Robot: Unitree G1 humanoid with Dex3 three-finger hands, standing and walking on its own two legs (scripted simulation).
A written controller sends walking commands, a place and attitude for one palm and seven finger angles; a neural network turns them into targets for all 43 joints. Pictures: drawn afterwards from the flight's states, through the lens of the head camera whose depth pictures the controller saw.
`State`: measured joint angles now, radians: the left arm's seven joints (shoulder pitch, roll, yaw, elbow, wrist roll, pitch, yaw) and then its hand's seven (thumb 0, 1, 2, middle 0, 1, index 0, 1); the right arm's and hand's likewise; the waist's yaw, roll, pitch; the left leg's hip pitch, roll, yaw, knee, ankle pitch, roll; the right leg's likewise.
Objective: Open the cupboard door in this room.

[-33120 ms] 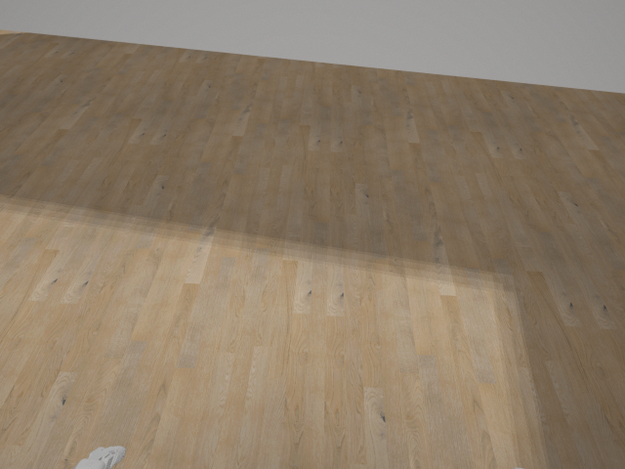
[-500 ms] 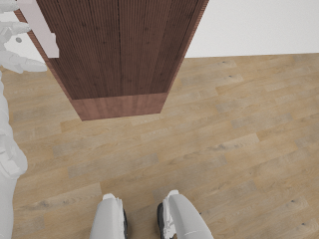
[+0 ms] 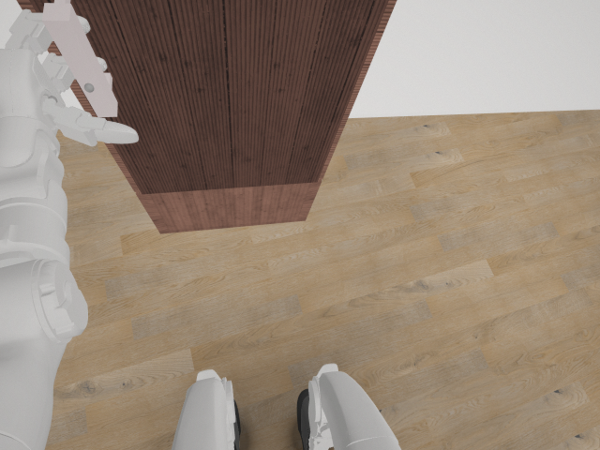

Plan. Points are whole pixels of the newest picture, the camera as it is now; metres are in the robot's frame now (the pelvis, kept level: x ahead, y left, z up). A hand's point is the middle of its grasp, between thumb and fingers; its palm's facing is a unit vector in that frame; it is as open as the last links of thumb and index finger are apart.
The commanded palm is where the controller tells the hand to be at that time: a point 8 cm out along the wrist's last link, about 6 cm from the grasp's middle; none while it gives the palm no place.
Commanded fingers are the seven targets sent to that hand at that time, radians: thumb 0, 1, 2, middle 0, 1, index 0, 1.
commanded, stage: slide the fingers in behind the handle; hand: left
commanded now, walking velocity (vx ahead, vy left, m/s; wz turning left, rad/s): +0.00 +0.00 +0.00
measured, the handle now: (87, 54) +0.59 +0.21 +0.06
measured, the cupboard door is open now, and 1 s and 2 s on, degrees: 0 0 8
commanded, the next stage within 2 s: close the thumb around the handle in 0.72 s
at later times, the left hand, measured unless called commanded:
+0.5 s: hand (109, 86) +0.54 +0.19 +0.06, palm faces +0.06 -1.00 -0.03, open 14.0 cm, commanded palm +0.52 +0.22 +0.06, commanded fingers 0.00 -0.50 0.30 -0.30 -1.20 -0.30 -1.20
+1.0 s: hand (102, 90) +0.54 +0.19 +0.07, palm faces +0.06 -1.00 -0.01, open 13.1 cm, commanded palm +0.52 +0.22 +0.06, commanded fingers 0.00 0.06 0.54 -0.34 -1.26 -0.34 -1.26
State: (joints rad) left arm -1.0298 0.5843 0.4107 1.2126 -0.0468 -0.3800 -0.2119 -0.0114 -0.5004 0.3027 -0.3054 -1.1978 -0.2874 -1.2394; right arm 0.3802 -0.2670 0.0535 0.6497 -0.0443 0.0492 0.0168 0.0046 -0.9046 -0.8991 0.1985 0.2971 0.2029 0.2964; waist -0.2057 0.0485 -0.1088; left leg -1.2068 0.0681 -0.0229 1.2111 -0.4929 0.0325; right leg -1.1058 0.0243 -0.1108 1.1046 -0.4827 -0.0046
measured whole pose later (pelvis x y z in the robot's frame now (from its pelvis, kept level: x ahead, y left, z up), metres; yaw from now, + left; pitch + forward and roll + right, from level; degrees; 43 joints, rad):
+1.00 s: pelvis +0.00 +0.00 +0.00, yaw -1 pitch +27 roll -5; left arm -1.00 0.56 0.43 1.23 -0.05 -0.42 -0.20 -0.01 -0.37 0.36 -0.31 -1.21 -0.31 -1.22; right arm 0.38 -0.26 0.05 0.64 -0.03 0.05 0.02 0.01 -0.90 -0.90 0.20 0.30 0.20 0.30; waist -0.20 0.05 -0.11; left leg -1.18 0.07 0.00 1.21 -0.50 0.03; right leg -1.10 0.03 -0.08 1.12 -0.49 0.00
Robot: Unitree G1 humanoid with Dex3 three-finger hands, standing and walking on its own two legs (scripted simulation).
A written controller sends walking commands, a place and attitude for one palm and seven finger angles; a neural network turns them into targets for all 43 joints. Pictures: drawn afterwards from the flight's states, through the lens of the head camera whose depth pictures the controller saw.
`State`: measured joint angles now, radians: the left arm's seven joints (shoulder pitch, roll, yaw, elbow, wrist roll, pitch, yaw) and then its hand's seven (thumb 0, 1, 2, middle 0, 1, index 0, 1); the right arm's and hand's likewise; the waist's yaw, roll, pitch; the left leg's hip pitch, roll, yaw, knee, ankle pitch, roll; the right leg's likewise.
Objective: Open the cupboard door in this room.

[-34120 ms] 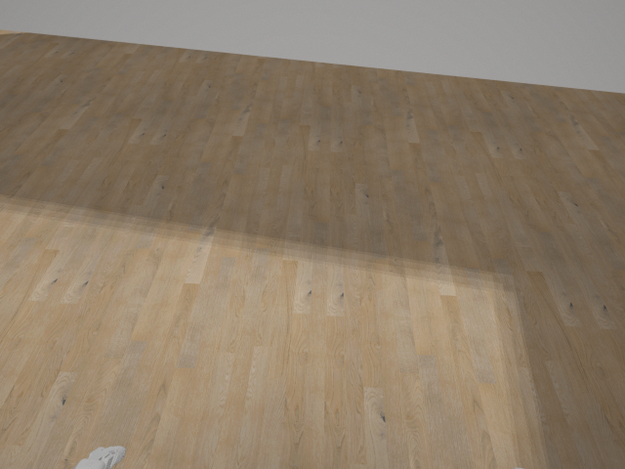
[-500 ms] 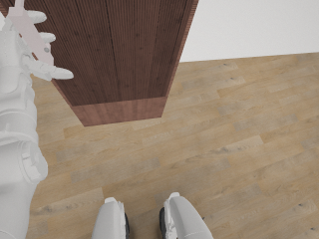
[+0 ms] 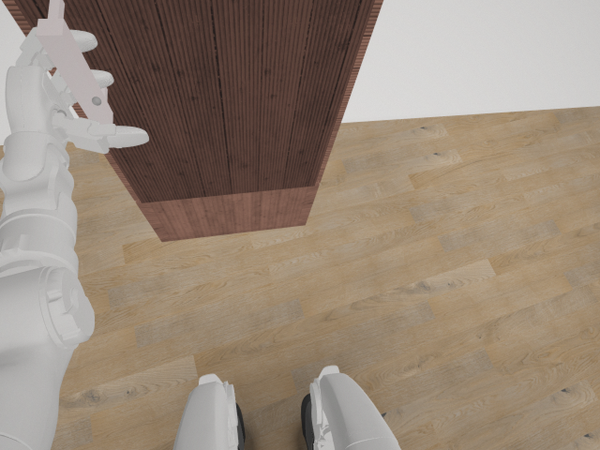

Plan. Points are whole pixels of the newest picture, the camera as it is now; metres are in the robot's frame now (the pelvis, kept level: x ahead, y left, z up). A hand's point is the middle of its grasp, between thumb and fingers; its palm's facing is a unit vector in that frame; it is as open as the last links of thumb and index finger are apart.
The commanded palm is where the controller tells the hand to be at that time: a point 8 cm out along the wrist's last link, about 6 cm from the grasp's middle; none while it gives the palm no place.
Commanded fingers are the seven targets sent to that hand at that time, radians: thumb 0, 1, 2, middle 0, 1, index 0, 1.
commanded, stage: close the thumb around the handle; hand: left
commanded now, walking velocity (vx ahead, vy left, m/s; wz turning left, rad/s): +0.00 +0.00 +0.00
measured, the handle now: (81, 67) +0.59 +0.22 +0.06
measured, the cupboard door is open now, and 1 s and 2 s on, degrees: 0 8 43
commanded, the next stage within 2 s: pull the door open along its arc in 0.52 s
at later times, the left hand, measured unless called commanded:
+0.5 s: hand (99, 99) +0.54 +0.20 +0.07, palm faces +0.06 -1.00 -0.01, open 5.9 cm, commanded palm +0.52 +0.23 +0.06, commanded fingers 0.00 0.90 0.90 -0.40 -1.35 -0.40 -1.35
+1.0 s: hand (107, 137) +0.48 +0.18 +0.07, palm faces +0.05 -1.00 -0.02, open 6.1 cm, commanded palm +0.43 +0.23 +0.06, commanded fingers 0.00 0.90 0.90 -0.40 -1.35 -0.40 -1.35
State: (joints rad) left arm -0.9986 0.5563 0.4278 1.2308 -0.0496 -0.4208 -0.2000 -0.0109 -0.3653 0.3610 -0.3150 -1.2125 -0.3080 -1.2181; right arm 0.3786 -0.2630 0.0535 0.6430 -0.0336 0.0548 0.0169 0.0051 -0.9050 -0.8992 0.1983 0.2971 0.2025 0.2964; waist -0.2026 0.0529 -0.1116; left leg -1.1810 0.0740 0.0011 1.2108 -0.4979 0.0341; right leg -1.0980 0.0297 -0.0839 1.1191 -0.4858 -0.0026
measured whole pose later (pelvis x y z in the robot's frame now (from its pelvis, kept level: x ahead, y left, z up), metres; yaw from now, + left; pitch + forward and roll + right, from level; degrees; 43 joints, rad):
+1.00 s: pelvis +0.01 +0.00 +0.02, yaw +0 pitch +23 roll -3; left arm -0.67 0.40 0.38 0.93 -0.13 -0.43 -0.19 0.00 0.68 0.72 -0.37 -1.35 -0.35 -1.35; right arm 0.38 -0.25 0.02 0.61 0.00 0.09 0.03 0.01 -0.91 -0.90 0.20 0.30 0.20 0.30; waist -0.15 0.05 -0.13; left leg -1.04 0.08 0.04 1.12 -0.49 0.03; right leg -0.99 0.04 -0.05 1.06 -0.48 0.00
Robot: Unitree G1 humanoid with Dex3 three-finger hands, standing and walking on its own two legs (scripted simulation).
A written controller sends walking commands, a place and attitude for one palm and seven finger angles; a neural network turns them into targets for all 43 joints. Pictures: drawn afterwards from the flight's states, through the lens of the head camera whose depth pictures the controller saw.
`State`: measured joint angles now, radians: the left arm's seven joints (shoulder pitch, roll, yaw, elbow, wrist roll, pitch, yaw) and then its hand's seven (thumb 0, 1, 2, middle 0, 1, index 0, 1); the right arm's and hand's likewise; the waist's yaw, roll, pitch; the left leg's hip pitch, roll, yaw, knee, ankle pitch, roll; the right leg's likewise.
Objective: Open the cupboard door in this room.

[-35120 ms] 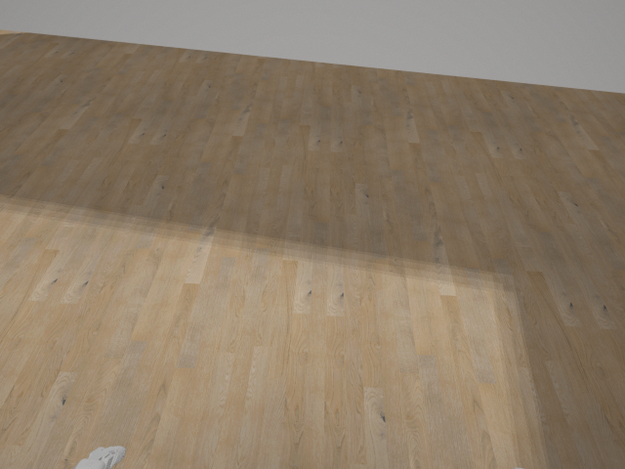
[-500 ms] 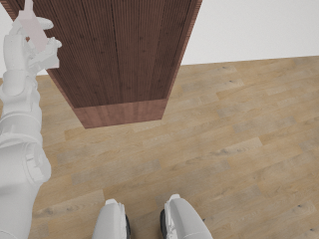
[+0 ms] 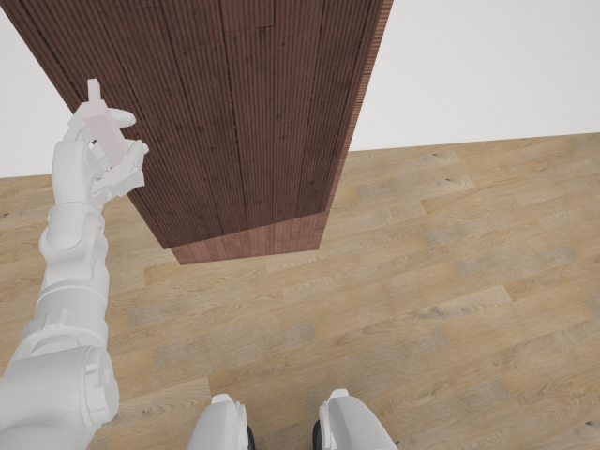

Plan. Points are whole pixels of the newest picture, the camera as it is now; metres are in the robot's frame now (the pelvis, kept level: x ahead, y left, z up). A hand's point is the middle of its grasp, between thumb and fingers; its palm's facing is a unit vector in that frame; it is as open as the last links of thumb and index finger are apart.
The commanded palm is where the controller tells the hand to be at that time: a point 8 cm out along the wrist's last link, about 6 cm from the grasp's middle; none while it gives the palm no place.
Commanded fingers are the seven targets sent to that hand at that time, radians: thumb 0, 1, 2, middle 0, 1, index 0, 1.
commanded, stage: pull the door open along its arc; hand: left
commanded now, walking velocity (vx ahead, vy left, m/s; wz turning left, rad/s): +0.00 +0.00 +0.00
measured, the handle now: (116, 137) +0.52 +0.22 +0.05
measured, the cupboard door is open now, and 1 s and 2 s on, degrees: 8 43 45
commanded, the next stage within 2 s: open thumb and fingers to let go in 0.66 s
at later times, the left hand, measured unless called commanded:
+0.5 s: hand (200, 247) +0.36 +0.10 +0.05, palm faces +0.48 -0.88 +0.01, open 6.1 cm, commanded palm +0.29 +0.12 +0.04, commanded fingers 0.00 0.90 0.90 -0.40 -1.35 -0.40 -1.35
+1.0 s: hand (245, 284) +0.31 +0.05 +0.05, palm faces +0.46 -0.89 -0.02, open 7.1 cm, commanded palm +0.26 +0.09 +0.04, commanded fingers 0.00 -0.01 0.51 -0.34 -1.25 -0.34 -1.25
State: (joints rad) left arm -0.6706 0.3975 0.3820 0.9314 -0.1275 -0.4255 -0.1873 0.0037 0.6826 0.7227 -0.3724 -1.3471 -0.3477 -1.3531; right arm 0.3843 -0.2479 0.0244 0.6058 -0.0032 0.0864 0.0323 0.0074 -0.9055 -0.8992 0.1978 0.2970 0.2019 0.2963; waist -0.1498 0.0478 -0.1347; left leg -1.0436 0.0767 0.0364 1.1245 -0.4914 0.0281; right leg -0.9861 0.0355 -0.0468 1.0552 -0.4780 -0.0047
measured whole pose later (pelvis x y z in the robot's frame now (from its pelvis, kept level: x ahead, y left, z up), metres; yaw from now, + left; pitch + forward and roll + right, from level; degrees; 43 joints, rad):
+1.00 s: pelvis +0.00 -0.05 +0.01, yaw +6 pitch +15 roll +1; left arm -0.04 -0.12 -0.15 0.35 0.10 -0.37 0.58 0.00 0.49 0.72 -0.37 -1.31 -0.37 -1.32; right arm 0.16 -0.18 -0.01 0.62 -0.09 -0.03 0.02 0.01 -0.91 -0.90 0.20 0.30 0.20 0.30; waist 0.00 0.03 -0.16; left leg -0.86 0.03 -0.02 1.05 -0.45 -0.05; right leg -0.82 0.00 -0.11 1.08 -0.52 -0.08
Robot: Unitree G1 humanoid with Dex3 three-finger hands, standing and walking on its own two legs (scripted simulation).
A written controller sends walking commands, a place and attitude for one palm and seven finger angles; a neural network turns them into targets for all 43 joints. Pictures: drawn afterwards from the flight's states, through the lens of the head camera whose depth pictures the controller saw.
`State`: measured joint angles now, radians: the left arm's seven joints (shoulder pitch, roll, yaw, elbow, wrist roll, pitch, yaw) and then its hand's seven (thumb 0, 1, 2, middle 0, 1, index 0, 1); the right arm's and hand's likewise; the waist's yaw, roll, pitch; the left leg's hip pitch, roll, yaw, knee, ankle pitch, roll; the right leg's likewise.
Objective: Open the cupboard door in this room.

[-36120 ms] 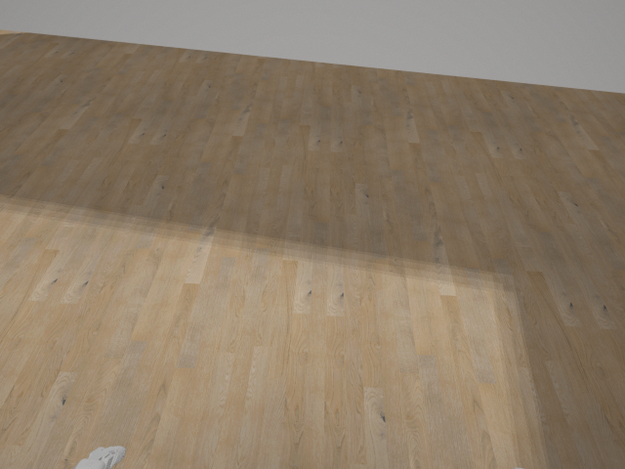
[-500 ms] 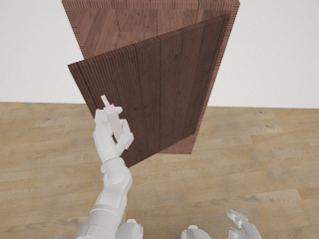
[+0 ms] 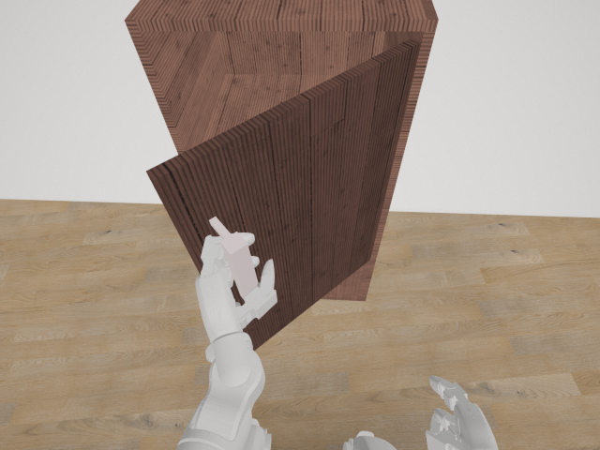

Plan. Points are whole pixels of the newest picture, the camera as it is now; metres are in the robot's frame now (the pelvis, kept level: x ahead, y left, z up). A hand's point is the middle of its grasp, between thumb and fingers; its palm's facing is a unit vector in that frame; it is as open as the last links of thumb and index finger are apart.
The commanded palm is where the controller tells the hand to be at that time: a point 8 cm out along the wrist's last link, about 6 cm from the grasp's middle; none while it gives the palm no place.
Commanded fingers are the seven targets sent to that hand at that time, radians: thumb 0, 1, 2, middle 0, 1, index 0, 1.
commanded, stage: open thumb and fingers to let go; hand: left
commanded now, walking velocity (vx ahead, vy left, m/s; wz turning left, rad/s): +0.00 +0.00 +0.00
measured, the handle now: (235, 262) +0.36 +0.11 +0.04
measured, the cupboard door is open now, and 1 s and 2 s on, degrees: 43 45 45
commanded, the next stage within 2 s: slide the hand sideways off the handle in 0.58 s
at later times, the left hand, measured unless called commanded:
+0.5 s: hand (259, 286) +0.32 +0.07 +0.04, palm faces +0.33 -0.95 -0.01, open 14.7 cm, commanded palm +0.28 +0.12 +0.04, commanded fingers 0.00 -0.50 0.30 -0.17 -0.40 -0.17 -0.40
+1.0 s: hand (255, 314) +0.28 +0.07 +0.04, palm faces -0.14 -0.99 +0.04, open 16.2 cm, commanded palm +0.26 +0.13 +0.04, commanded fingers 0.00 -0.50 0.30 -0.15 -0.30 -0.15 -0.30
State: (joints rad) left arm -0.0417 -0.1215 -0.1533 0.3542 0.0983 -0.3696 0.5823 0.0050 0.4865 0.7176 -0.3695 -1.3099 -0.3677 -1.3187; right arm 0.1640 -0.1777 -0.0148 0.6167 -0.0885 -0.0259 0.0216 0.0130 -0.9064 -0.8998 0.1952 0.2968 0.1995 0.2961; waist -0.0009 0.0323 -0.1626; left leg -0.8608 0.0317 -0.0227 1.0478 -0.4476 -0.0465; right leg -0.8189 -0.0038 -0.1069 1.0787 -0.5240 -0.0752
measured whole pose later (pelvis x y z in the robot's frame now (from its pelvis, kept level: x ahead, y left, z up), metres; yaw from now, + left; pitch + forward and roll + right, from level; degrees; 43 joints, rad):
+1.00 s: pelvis -0.01 +0.04 -0.01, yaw -1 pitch +14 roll -1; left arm 0.00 0.01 -0.22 0.26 -0.05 -0.38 0.10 -0.01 -0.50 0.30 -0.18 -0.33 -0.17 -0.35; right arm 0.23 -0.22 0.00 0.53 -0.02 -0.04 0.01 0.01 -0.91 -0.90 0.20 0.30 0.20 0.30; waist -0.01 0.05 -0.13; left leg -0.89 0.02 0.01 1.11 -0.46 0.01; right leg -0.84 -0.02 -0.07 1.11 -0.51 -0.02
